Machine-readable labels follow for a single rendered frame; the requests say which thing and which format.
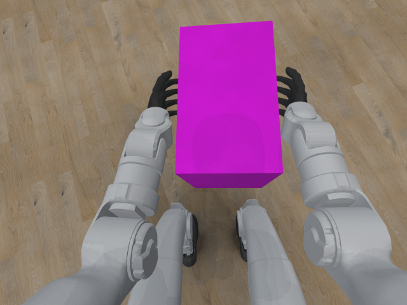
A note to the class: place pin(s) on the robot right forearm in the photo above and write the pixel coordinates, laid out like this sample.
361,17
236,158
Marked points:
326,180

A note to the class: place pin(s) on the robot left hand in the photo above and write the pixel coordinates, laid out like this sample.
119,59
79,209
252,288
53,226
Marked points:
159,94

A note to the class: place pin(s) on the robot right hand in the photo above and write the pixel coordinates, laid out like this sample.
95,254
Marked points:
296,93

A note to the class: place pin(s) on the right robot foot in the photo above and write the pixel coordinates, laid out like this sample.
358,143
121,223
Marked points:
242,250

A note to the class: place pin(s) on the right robot thigh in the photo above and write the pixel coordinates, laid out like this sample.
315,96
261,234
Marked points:
271,277

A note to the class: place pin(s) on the robot left forearm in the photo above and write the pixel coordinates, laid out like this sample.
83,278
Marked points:
134,191

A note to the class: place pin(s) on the right robot upper arm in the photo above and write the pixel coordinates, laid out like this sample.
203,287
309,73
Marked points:
352,244

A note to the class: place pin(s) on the left robot upper arm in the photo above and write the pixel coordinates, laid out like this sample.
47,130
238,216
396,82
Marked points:
117,253

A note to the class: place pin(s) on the carton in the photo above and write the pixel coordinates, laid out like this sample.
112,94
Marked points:
228,126

